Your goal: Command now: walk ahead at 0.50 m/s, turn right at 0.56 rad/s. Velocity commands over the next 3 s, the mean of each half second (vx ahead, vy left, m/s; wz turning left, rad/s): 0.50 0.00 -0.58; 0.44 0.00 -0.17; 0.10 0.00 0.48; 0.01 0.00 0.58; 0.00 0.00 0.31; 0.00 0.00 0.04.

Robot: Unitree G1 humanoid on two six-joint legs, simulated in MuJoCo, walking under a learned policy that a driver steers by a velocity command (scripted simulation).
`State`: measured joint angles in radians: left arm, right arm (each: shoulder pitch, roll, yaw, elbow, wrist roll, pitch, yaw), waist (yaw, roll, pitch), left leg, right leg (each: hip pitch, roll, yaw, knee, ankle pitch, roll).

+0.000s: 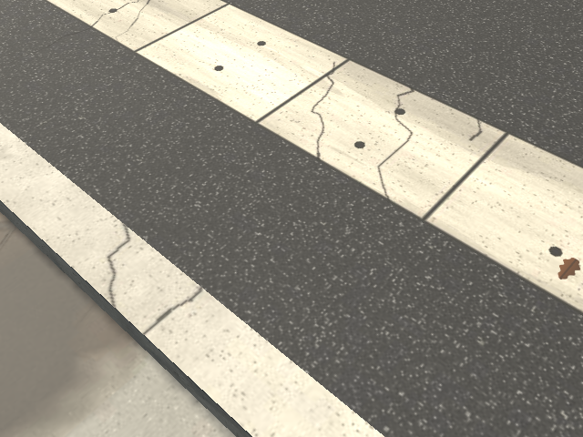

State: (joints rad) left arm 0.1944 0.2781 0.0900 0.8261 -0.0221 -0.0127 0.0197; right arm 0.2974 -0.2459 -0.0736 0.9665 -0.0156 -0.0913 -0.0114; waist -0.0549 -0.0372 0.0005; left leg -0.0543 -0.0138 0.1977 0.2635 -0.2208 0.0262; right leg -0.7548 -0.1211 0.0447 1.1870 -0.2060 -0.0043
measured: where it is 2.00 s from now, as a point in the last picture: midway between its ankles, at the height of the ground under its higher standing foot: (413, 323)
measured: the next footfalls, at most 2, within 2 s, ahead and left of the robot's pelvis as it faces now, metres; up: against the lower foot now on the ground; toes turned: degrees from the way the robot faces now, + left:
right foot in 0.26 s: +0.31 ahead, -0.20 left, +0.11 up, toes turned -16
left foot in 0.82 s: +0.74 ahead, -0.21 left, +0.11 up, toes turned -24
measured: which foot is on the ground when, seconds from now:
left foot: down 0.00-0.28, up 0.30-0.80, down 0.82-1.00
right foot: up 0.00-0.24, down 0.26-0.82, up 0.84-1.00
